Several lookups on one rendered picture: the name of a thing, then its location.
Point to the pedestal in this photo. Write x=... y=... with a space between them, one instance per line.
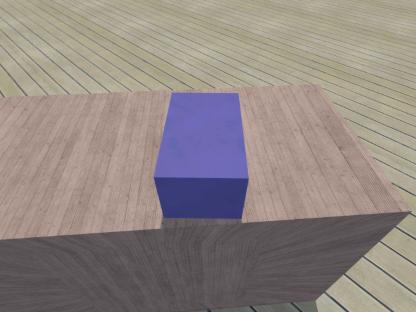
x=82 y=229

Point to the carton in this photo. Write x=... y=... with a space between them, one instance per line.
x=201 y=170

